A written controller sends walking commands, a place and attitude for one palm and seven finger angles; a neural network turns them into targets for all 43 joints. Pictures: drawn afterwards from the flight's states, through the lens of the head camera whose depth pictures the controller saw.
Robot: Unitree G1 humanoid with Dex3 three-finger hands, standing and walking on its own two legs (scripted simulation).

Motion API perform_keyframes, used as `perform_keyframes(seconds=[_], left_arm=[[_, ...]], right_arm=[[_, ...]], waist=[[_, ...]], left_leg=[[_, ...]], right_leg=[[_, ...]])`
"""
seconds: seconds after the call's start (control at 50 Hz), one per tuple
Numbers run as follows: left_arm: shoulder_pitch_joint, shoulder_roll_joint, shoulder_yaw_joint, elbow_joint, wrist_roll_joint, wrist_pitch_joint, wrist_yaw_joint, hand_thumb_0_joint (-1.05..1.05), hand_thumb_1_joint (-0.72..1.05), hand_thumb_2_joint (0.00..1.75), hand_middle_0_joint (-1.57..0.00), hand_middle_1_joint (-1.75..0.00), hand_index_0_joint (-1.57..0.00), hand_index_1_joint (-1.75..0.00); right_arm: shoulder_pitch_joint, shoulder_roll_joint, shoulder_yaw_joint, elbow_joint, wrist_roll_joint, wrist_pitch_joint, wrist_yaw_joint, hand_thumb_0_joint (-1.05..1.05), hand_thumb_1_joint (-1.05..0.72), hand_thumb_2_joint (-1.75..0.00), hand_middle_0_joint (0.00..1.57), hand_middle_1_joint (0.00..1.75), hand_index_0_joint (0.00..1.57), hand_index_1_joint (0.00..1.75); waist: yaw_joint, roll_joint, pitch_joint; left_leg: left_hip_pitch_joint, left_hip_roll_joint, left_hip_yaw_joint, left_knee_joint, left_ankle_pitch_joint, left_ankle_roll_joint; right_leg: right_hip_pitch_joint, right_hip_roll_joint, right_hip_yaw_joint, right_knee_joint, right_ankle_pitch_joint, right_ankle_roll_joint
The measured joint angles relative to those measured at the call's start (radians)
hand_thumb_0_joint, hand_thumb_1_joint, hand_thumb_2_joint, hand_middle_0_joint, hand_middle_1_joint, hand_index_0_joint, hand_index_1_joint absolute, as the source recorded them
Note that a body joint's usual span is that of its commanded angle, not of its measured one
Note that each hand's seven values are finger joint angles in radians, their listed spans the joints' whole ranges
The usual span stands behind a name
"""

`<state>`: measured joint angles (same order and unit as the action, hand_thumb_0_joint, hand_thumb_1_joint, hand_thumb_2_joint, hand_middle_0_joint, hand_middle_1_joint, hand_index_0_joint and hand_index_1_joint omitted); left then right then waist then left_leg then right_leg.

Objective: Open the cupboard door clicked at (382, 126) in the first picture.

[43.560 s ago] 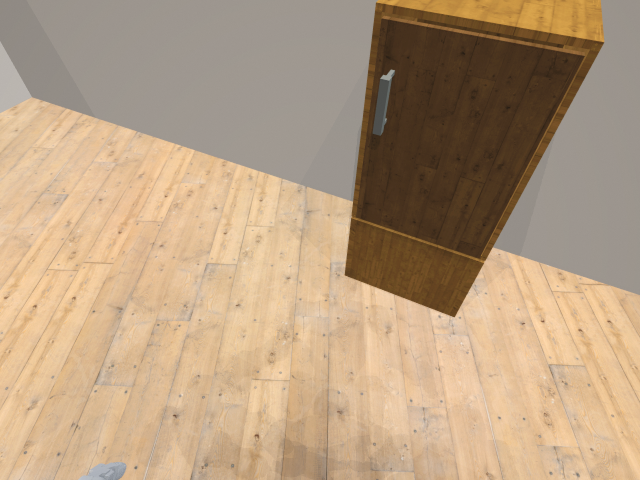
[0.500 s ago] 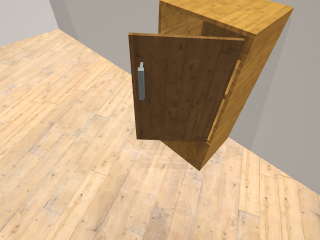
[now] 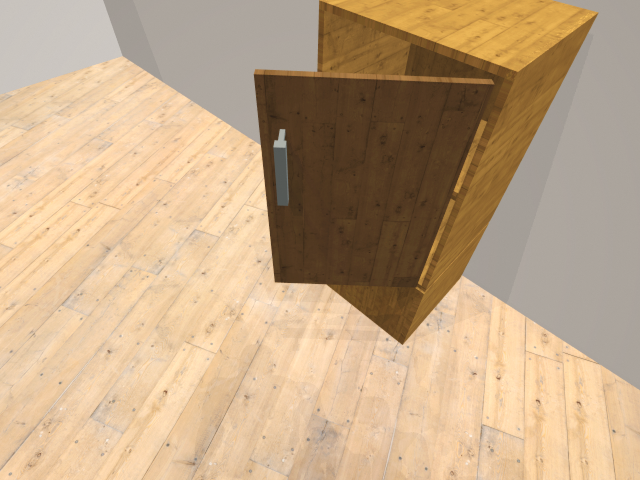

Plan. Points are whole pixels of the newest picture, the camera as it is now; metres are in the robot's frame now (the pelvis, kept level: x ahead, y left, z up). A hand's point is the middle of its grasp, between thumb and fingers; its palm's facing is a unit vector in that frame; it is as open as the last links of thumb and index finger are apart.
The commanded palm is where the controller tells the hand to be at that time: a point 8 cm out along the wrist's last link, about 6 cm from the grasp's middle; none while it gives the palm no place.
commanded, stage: shuffle to correct the standing spot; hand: left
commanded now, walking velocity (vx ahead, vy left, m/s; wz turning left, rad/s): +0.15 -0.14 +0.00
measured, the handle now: (282, 168) +0.64 +0.11 +0.01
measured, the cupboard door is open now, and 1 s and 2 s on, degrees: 42 42 42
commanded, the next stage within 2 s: come to a stop and stand still in 0.72 s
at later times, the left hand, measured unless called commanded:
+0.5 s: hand out of the picture +0.02 +0.10 -0.18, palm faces +0.09 -0.99 -0.15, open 7.4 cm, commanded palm none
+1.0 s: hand (265, 458) +0.19 +0.09 -0.18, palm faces +0.07 -0.98 -0.20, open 7.3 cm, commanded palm none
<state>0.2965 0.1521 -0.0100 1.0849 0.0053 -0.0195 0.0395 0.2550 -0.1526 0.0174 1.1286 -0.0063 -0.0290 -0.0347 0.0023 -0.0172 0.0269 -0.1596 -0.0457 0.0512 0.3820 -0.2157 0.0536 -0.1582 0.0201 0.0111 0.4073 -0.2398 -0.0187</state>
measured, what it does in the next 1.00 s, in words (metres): walks ahead: left foot, then right foot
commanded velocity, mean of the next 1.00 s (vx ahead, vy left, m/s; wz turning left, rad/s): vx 0.06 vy -0.11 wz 0.05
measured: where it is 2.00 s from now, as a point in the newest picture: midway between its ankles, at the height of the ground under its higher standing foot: outside the picture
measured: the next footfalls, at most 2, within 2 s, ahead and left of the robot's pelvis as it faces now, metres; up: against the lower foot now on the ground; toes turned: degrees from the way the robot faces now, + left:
left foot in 0.66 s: +0.19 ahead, -0.01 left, +0.00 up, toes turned +6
right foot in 1.00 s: +0.16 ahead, -0.24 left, +0.00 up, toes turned +1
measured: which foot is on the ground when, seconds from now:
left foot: down 0.00-0.34, up 0.36-0.64, down 0.66-1.00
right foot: down 0.00-0.66, up 0.68-0.98, down 1.00-1.00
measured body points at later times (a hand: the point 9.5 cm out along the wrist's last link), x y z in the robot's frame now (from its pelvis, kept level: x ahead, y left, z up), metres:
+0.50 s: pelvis +0.07 -0.05 -0.01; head +0.10 -0.04 +0.44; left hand +0.02 +0.15 -0.17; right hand +0.07 -0.28 -0.16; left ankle +0.04 +0.06 -0.69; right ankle -0.01 -0.11 -0.74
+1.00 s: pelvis +0.14 -0.10 -0.01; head +0.16 -0.08 +0.44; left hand +0.19 +0.15 -0.17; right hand +0.17 -0.34 -0.15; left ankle +0.16 +0.04 -0.74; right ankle +0.15 -0.27 -0.74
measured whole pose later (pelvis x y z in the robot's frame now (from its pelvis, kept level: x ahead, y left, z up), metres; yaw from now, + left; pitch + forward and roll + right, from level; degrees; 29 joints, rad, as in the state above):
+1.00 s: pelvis +0.14 -0.10 -0.01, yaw +2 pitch +1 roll +0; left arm 0.24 0.21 0.05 0.96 0.02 -0.01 0.02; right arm 0.26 -0.17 -0.04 1.02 -0.03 0.00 -0.03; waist -0.02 -0.04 0.03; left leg -0.33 0.05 0.03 0.53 -0.22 -0.02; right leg -0.30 -0.09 -0.01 0.54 -0.24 0.03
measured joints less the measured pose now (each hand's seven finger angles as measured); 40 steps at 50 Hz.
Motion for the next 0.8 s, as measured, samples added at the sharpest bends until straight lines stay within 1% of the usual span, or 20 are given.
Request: perform_keyframes(seconds=[0.08,0.16,0.22,0.26,0.32,0.36,0.4,0.42,0.44,0.48,0.54,0.58,0.62,0.64,0.66,0.68,0.7,0.74,0.76,0.8], left_arm=[[0.005,0.001,0.004,-0.002,0.002,0.004,-0.006,0.01,0.92,0.90,-0.20,-0.30,-0.20,-0.30],[0.025,0.001,0.016,-0.007,0.012,0.016,-0.019,0.00,0.92,0.90,-0.19,-0.30,-0.20,-0.30],[0.042,-0.001,0.027,-0.011,0.018,0.022,-0.028,0.00,0.91,0.90,-0.19,-0.30,-0.20,-0.30],[0.051,-0.004,0.034,-0.013,0.021,0.024,-0.033,0.00,0.91,0.90,-0.19,-0.30,-0.20,-0.30],[0.055,-0.013,0.042,-0.016,0.021,0.020,-0.036,0.00,0.91,0.90,-0.19,-0.30,-0.20,-0.30],[0.059,-0.017,0.045,-0.026,0.019,0.004,-0.031,0.00,0.91,0.90,-0.19,-0.30,-0.20,-0.30],[0.061,-0.019,0.045,-0.032,0.017,-0.010,-0.022,0.00,0.91,0.90,-0.19,-0.30,-0.20,-0.30],[0.064,-0.022,0.044,-0.032,0.016,-0.014,-0.018,0.00,0.91,0.90,-0.19,-0.30,-0.20,-0.30],[0.070,-0.027,0.043,-0.030,0.016,-0.017,-0.015,0.00,0.91,0.90,-0.19,-0.30,-0.20,-0.30],[0.086,-0.038,0.040,-0.023,0.018,-0.018,-0.011,0.00,0.91,0.90,-0.19,-0.30,-0.20,-0.30],[0.116,-0.052,0.035,-0.008,0.021,-0.013,-0.010,0.00,0.91,0.90,-0.20,-0.30,-0.20,-0.30],[0.133,-0.056,0.033,0.002,0.024,-0.007,-0.013,0.00,0.91,0.90,-0.20,-0.30,-0.20,-0.30],[0.147,-0.055,0.032,0.008,0.022,0.000,-0.018,0.00,0.91,0.90,-0.20,-0.30,-0.20,-0.30],[0.157,-0.055,0.033,0.009,0.019,0.004,-0.020,0.00,0.91,0.90,-0.20,-0.30,-0.20,-0.30],[0.169,-0.059,0.034,0.008,0.016,0.009,-0.023,0.00,0.91,0.90,-0.20,-0.30,-0.20,-0.30],[0.168,-0.055,0.036,0.009,0.012,0.016,-0.026,0.00,0.91,0.90,-0.20,-0.30,-0.20,-0.30],[0.160,-0.048,0.039,0.008,0.014,0.027,-0.027,0.00,0.91,0.90,-0.20,-0.30,-0.20,-0.30],[0.127,-0.031,0.051,-0.003,0.024,0.045,-0.029,0.00,0.91,0.90,-0.20,-0.30,-0.20,-0.30],[0.104,-0.022,0.058,-0.016,0.027,0.050,-0.032,0.00,0.91,0.90,-0.20,-0.30,-0.20,-0.30],[0.056,-0.008,0.069,-0.052,0.029,0.052,-0.037,0.01,0.91,0.90,-0.20,-0.30,-0.20,-0.30]], right_arm=[[0.010,0.005,0.000,0.005,-0.004,0.002,0.003,0.00,-0.92,-0.90,0.20,0.30,0.20,0.30],[0.035,0.015,-0.010,0.001,-0.010,0.008,0.005,0.00,-0.91,-0.90,0.20,0.30,0.20,0.30],[0.054,0.017,-0.020,-0.008,-0.013,0.008,0.001,0.00,-0.91,-0.90,0.20,0.30,0.20,0.30],[0.065,0.016,-0.025,-0.013,-0.014,0.006,-0.003,0.00,-0.91,-0.90,0.20,0.30,0.20,0.30],[0.085,0.009,-0.031,-0.013,-0.014,0.004,-0.009,0.00,-0.91,-0.90,0.20,0.30,0.20,0.30],[0.091,0.009,-0.031,-0.006,-0.013,0.008,-0.010,0.00,-0.91,-0.90,0.20,0.30,0.20,0.30],[0.081,0.012,-0.032,0.002,-0.012,0.017,-0.008,0.00,-0.91,-0.90,0.20,0.30,0.20,0.30],[0.070,0.013,-0.035,0.003,-0.012,0.021,-0.007,0.00,-0.91,-0.90,0.20,0.30,0.20,0.30],[0.057,0.011,-0.039,0.001,-0.012,0.024,-0.005,0.00,-0.91,-0.90,0.20,0.30,0.20,0.30],[0.025,0.008,-0.046,-0.010,-0.012,0.028,0.001,0.00,-0.91,-0.90,0.20,0.30,0.20,0.30],[-0.031,0.010,-0.051,-0.041,-0.011,0.027,0.008,0.01,-0.91,-0.90,0.20,0.30,0.20,0.30],[-0.069,0.017,-0.052,-0.064,-0.010,0.021,0.009,0.01,-0.91,-0.90,0.19,0.30,0.20,0.30],[-0.100,0.026,-0.049,-0.086,-0.010,0.007,0.005,0.00,-0.91,-0.90,0.19,0.30,0.20,0.30],[-0.111,0.030,-0.045,-0.097,-0.011,-0.003,0.001,0.00,-0.91,-0.90,0.19,0.30,0.20,0.30],[-0.118,0.029,-0.042,-0.110,-0.015,-0.016,-0.003,0.00,-0.91,-0.90,0.20,0.30,0.20,0.30],[-0.126,0.036,-0.041,-0.118,-0.018,-0.025,-0.008,0.00,-0.91,-0.90,0.20,0.30,0.20,0.30],[-0.129,0.043,-0.038,-0.127,-0.018,-0.027,-0.010,0.00,-0.91,-0.90,0.20,0.30,0.20,0.30],[-0.117,0.049,-0.033,-0.137,-0.018,-0.027,-0.012,0.00,-0.91,-0.90,0.20,0.30,0.20,0.30],[-0.105,0.049,-0.032,-0.137,-0.019,-0.026,-0.013,0.00,-0.91,-0.90,0.20,0.30,0.20,0.30],[-0.082,0.040,-0.046,-0.132,-0.016,-0.023,-0.021,-0.01,-0.92,-0.90,0.20,0.30,0.20,0.30]], waist=[[-0.002,-0.003,-0.004],[-0.004,-0.019,-0.016],[-0.001,-0.026,-0.022],[-0.003,-0.024,-0.021],[-0.012,0.005,-0.019],[-0.011,0.013,-0.017],[-0.001,0.002,-0.007],[0.005,-0.003,0.000],[0.010,-0.006,0.006],[0.016,-0.010,0.015],[0.019,-0.019,0.022],[0.022,-0.027,0.028],[0.022,-0.037,0.034],[0.022,-0.041,0.036],[0.023,-0.030,0.032],[0.021,-0.040,0.032],[0.020,-0.053,0.033],[0.017,-0.065,0.028],[0.017,-0.064,0.026],[0.018,-0.052,0.022]], left_leg=[[0.001,-0.001,0.003,0.009,-0.010,0.000],[-0.003,-0.009,0.013,0.027,-0.034,0.001],[-0.006,-0.009,0.028,0.045,-0.057,-0.003],[-0.009,-0.001,0.036,0.065,-0.077,-0.011],[-0.024,0.031,0.016,0.113,-0.115,-0.029],[-0.064,0.052,0.013,0.212,-0.172,-0.022],[-0.137,0.058,0.015,0.399,-0.264,-0.021],[-0.175,0.059,0.016,0.485,-0.285,-0.022],[-0.208,0.061,0.019,0.551,-0.293,-0.024],[-0.262,0.068,0.030,0.614,-0.280,-0.028],[-0.308,0.078,0.048,0.577,-0.228,-0.031],[-0.311,0.080,0.061,0.496,-0.196,-0.029],[-0.281,0.073,0.076,0.371,-0.127,-0.024],[-0.250,0.071,0.083,0.292,-0.061,-0.016],[-0.221,0.081,0.076,0.237,0.006,0.008],[-0.222,0.084,0.084,0.257,-0.006,0.020],[-0.220,0.085,0.096,0.280,-0.034,0.021],[-0.204,0.084,0.102,0.273,-0.064,0.013],[-0.194,0.083,0.096,0.251,-0.058,0.006],[-0.178,0.084,0.074,0.196,-0.025,-0.008]], right_leg=[[-0.005,-0.001,0.003,0.018,-0.013,-0.002],[-0.032,-0.009,0.009,0.084,-0.059,-0.009],[-0.060,-0.024,-0.004,0.136,-0.092,-0.018],[-0.070,-0.026,-0.018,0.158,-0.107,-0.017],[-0.051,0.002,-0.042,0.143,-0.121,-0.037],[-0.034,0.019,-0.063,0.127,-0.128,-0.052],[-0.010,0.025,-0.079,0.103,-0.128,-0.067],[0.005,0.027,-0.083,0.088,-0.125,-0.073],[0.020,0.031,-0.085,0.070,-0.122,-0.077],[0.051,0.037,-0.086,0.036,-0.115,-0.079],[0.087,0.048,-0.082,0.000,-0.113,-0.079],[0.106,0.056,-0.077,-0.005,-0.123,-0.079],[0.116,0.062,-0.072,0.020,-0.150,-0.077],[0.108,0.066,-0.068,0.064,-0.174,-0.076],[0.075,0.079,-0.067,0.151,-0.200,-0.070],[0.018,0.072,-0.064,0.297,-0.235,-0.054],[-0.046,0.064,-0.050,0.456,-0.264,-0.042],[-0.164,0.041,-0.035,0.688,-0.250,-0.023],[-0.212,0.022,-0.033,0.744,-0.224,-0.015],[-0.278,-0.022,-0.022,0.754,-0.169,0.000]])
